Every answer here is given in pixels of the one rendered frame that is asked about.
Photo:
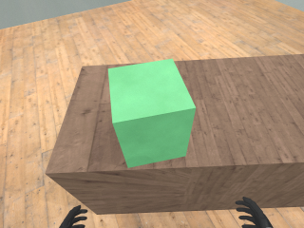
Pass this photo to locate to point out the robot left hand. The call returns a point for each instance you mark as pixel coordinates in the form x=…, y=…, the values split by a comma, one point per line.
x=70, y=218

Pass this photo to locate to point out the carton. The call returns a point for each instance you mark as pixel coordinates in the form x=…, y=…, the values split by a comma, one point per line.
x=152, y=111

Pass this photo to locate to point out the pedestal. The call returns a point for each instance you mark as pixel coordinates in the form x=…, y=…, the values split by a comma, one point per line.
x=246, y=140

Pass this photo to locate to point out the robot right hand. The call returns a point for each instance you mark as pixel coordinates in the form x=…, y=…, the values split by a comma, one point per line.
x=258, y=217

